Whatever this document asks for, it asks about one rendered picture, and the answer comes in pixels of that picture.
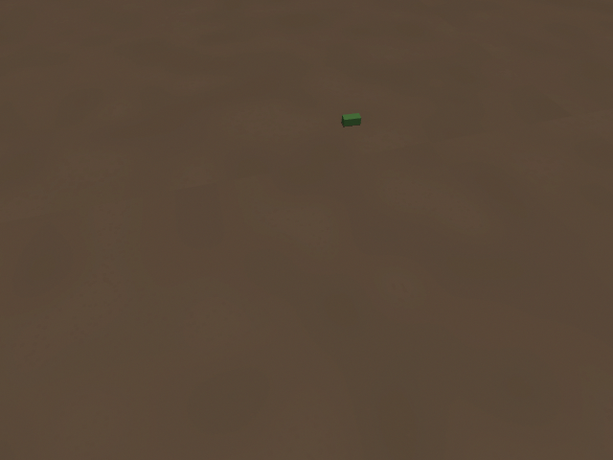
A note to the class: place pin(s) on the small box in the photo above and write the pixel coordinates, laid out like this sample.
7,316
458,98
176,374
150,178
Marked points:
351,119

